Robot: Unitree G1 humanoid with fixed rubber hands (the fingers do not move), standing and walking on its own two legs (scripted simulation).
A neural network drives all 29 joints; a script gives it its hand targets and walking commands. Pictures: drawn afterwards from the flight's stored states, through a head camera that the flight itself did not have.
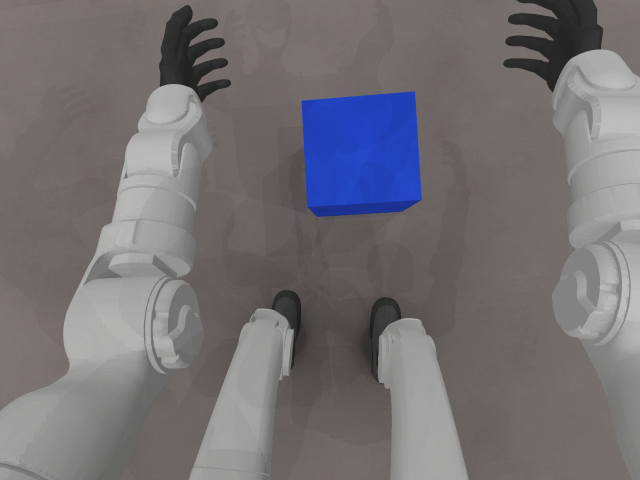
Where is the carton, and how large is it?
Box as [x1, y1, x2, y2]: [302, 91, 421, 216]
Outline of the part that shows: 414,91 302,101 307,206 317,216 401,211 421,199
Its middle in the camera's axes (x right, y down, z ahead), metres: +0.09 -0.16 +0.84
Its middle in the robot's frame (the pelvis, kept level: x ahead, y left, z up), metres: +0.54 -0.02 -0.53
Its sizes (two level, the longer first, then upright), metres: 0.210 0.200 0.250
